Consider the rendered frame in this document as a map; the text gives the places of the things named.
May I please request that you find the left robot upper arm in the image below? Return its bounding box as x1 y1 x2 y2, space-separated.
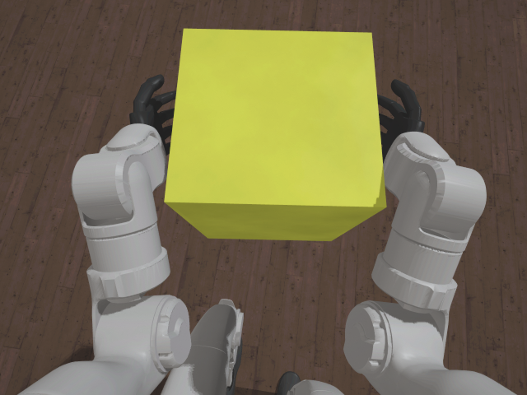
17 295 191 395

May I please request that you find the robot right forearm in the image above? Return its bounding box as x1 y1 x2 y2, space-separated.
371 132 487 359

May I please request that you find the right robot upper arm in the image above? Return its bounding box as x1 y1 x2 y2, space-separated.
343 300 517 395

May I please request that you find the carton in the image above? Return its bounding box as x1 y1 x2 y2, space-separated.
164 29 387 241

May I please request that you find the left robot hand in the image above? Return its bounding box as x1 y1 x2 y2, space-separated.
129 74 176 155

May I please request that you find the robot left forearm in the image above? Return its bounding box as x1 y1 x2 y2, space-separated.
72 123 170 355

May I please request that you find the robot left thigh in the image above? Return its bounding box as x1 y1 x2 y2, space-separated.
161 304 244 395

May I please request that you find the right robot hand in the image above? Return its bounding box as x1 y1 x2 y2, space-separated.
377 79 425 164

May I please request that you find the left robot shin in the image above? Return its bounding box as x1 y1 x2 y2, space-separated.
219 299 238 387

